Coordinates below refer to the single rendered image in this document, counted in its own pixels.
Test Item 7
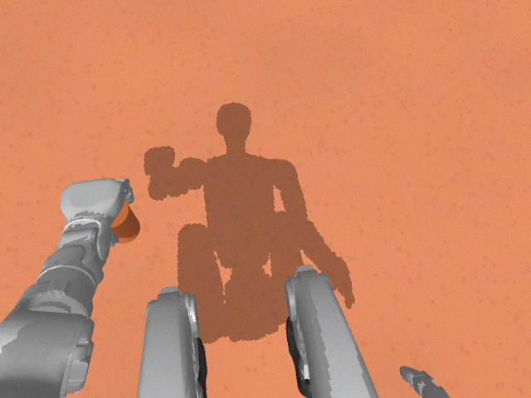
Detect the left robot arm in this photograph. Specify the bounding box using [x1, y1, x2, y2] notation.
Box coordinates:
[0, 215, 112, 398]

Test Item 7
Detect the left robot hand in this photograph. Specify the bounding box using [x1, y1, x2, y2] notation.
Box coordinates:
[61, 178, 134, 247]

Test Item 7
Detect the can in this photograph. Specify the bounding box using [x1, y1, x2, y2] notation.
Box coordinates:
[111, 201, 140, 244]

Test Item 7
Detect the right robot foot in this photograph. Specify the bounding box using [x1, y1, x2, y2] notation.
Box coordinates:
[286, 317, 312, 398]

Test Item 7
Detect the right robot hand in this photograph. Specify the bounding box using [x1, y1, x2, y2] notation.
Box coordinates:
[400, 366, 450, 398]

